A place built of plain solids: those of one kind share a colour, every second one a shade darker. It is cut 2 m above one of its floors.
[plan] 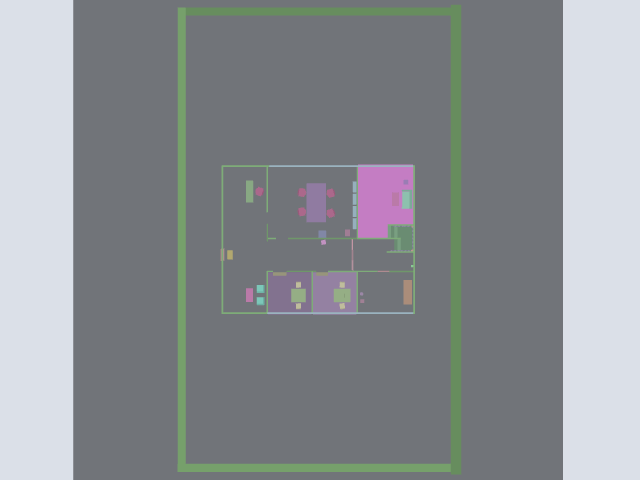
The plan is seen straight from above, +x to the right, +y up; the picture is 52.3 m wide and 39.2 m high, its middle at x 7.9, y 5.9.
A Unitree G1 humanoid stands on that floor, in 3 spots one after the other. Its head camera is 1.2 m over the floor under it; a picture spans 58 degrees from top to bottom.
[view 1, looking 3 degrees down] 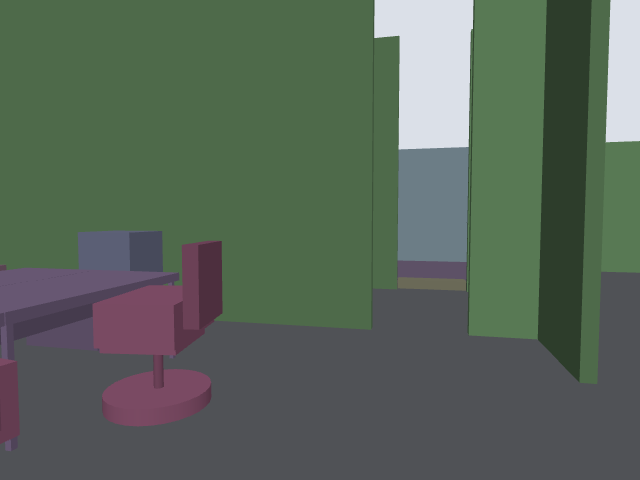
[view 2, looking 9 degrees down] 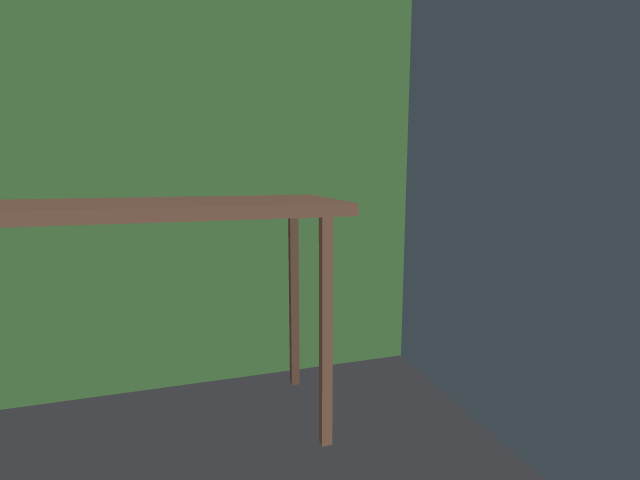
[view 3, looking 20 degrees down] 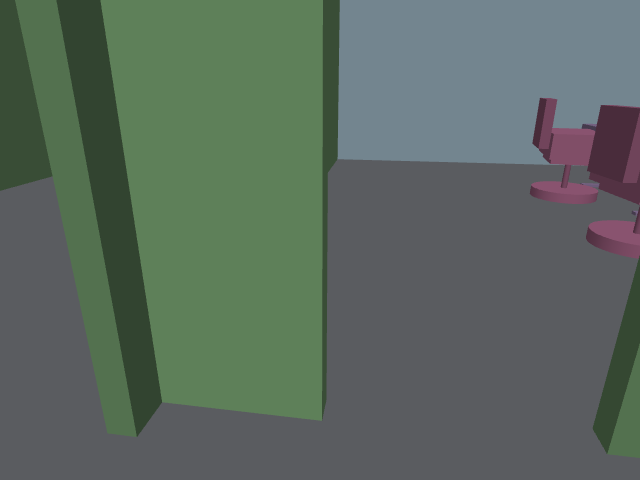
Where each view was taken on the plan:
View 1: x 4.80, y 10.66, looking -77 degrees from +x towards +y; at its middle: wall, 4.70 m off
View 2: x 13.08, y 1.30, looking -17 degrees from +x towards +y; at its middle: bar_table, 1.80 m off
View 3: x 4.50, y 4.68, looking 99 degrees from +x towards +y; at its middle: wall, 1.39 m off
